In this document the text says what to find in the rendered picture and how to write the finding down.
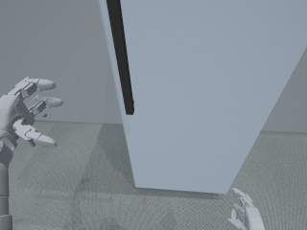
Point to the fridge door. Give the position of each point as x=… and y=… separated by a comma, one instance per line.
x=205, y=76

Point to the right robot hand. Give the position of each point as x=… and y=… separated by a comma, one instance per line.
x=250, y=218

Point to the left robot hand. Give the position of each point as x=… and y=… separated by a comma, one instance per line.
x=12, y=110

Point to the handle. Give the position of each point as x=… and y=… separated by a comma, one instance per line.
x=118, y=34

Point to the left robot forearm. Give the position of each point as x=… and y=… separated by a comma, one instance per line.
x=7, y=146

